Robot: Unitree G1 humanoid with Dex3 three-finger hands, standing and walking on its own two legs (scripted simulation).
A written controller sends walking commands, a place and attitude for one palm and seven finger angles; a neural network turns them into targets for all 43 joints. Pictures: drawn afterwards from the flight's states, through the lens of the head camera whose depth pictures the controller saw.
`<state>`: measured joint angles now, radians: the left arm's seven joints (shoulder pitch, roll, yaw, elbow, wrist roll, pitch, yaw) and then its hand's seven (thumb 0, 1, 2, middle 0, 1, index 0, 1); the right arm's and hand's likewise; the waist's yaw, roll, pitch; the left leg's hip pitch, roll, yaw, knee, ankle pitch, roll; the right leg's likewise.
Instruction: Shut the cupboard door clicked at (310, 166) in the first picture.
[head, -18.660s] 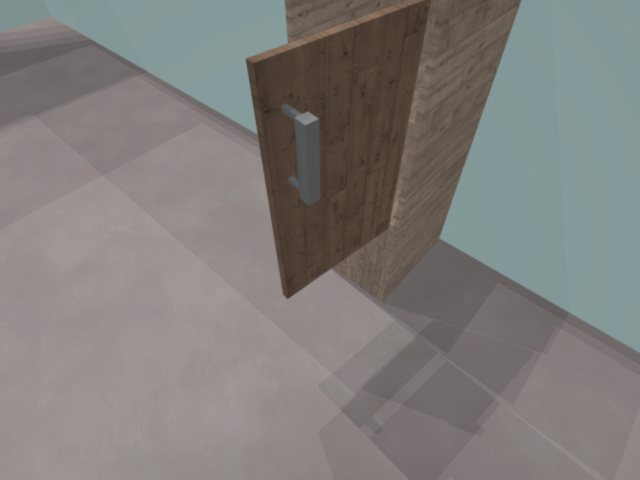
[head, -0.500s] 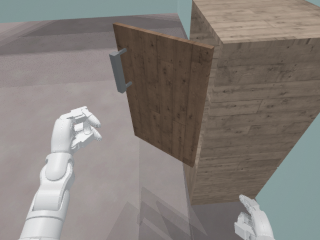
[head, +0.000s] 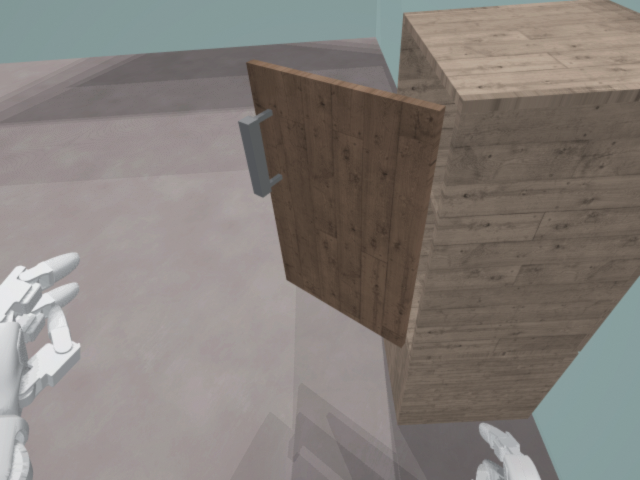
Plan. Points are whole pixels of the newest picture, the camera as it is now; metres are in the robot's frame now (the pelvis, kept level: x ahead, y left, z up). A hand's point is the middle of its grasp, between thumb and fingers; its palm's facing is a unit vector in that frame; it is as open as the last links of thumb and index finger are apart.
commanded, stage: draw the hand back to the body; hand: left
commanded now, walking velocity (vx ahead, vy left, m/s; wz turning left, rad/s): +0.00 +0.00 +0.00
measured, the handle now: (264, 153) +0.66 +0.19 +0.09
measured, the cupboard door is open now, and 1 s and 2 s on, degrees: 51 51 51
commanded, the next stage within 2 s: step back with the hand held close in 0.36 s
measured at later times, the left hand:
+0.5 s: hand (70, 349) +0.19 +0.26 +0.16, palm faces +0.45 -0.79 -0.41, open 7.4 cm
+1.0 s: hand (14, 389) +0.15 +0.30 +0.15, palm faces +0.40 -0.77 -0.50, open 7.4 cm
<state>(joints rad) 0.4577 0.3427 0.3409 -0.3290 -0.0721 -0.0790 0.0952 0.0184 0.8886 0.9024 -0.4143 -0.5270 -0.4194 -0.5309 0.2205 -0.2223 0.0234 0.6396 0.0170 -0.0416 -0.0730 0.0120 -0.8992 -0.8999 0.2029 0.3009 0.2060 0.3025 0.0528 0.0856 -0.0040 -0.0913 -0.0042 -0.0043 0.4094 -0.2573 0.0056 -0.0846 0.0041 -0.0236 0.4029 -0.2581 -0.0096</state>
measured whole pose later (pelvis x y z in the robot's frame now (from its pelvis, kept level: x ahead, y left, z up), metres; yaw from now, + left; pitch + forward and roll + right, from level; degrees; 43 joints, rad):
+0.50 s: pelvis +0.00 +0.00 +0.00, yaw +0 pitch -4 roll +0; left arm 0.45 0.34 0.34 -0.35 -0.06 -0.09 0.10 0.02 0.89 0.90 -0.21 -0.30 -0.22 -0.31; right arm 0.20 -0.21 0.02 0.63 0.01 -0.09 -0.08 0.01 -0.90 -0.90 0.20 0.30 0.21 0.30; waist 0.06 0.07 0.01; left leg -0.09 0.00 0.00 0.40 -0.25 0.01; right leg -0.08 0.00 -0.02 0.40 -0.25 -0.01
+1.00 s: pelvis -0.05 +0.03 -0.01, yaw +0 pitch +1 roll -1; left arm 0.55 0.44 0.42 -0.46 -0.06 -0.15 0.13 0.02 0.89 0.90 -0.21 -0.30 -0.22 -0.31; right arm 0.19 -0.23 0.00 0.53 0.02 0.04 -0.10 0.01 -0.90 -0.90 0.20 0.30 0.21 0.30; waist 0.00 0.02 -0.01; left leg -0.33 -0.03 0.02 0.54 -0.23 0.05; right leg -0.31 -0.03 -0.01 0.52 -0.22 0.03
